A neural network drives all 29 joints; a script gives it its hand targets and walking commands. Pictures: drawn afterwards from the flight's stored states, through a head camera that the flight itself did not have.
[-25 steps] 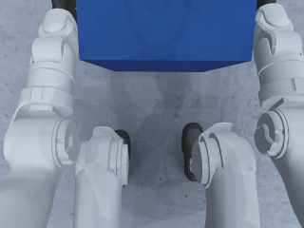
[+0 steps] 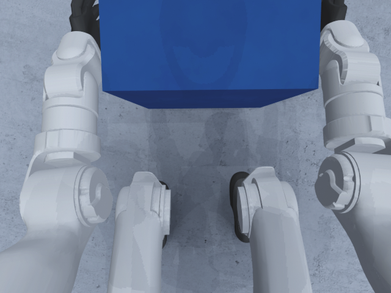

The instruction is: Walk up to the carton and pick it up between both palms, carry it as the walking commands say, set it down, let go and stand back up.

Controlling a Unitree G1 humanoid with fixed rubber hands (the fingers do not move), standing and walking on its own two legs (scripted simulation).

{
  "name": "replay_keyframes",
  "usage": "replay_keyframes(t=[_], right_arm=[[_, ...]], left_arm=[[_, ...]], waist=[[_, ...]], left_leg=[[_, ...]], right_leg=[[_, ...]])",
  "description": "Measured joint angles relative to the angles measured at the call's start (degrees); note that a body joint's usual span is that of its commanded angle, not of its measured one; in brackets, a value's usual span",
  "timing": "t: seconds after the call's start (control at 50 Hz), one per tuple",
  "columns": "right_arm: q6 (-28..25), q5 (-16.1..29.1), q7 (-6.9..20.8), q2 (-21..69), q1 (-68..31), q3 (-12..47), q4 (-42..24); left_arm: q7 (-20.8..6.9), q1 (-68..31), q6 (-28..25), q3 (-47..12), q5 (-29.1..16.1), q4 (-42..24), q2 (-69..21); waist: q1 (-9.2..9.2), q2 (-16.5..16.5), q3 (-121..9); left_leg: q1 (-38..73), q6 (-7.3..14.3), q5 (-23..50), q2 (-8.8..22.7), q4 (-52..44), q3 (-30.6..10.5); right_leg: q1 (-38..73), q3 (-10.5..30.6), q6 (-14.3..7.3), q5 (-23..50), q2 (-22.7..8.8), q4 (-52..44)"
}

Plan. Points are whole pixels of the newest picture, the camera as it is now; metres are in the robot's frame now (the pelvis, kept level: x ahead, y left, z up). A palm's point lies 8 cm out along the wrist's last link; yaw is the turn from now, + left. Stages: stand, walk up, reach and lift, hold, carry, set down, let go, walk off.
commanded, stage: reach and lift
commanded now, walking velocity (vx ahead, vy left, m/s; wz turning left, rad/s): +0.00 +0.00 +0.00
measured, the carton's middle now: (205, 58) +0.52 -0.03 -0.18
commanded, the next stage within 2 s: none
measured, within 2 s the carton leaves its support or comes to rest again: neither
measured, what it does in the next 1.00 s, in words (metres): rises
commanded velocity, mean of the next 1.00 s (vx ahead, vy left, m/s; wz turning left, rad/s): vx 0.00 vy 0.00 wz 0.00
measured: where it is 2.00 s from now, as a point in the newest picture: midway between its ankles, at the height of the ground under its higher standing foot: (200, 222)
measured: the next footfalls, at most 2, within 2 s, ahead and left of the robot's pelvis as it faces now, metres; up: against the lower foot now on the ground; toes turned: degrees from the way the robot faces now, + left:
none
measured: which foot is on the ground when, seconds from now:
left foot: down 0.00-1.00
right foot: down 0.00-1.00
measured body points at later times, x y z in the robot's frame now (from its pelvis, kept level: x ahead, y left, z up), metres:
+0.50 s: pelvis +0.01 +0.00 +0.05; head +0.33 -0.02 +0.36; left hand +0.55 +0.16 -0.05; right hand +0.54 -0.22 -0.05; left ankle +0.11 +0.13 -0.38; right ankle +0.12 -0.13 -0.38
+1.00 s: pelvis +0.01 +0.00 +0.11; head +0.30 -0.02 +0.45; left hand +0.53 +0.16 +0.02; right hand +0.52 -0.22 +0.02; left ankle +0.11 +0.13 -0.38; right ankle +0.12 -0.13 -0.38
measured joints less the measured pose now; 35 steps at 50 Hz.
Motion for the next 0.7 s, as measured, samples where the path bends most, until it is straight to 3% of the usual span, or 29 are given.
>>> replay_keyframes(t=[0.36,0.7], right_arm=[[2.6,-2.5,1.7,2.4,4.9,-3.2,-5.6],[3.6,-4.9,2.8,4.6,8.6,-5.7,-5.8]], left_arm=[[-0.8,4.1,2.5,1.8,2.1,-4.9,-2.6],[-2.0,7.9,3.3,3.8,4.5,-4.9,-4.7]], waist=[[0.35,-0.1,-4.0],[0.68,-0.2,-8.3]], left_leg=[[4.2,0.2,0.0,-0.3,-5.8,-0.6],[11.0,0.2,2.2,-0.5,-14.1,-1.2]], right_leg=[[4.5,0.4,0.5,-0.1,0.9,-6.1],[11.5,0.7,0.5,1.8,1.3,-14.3]])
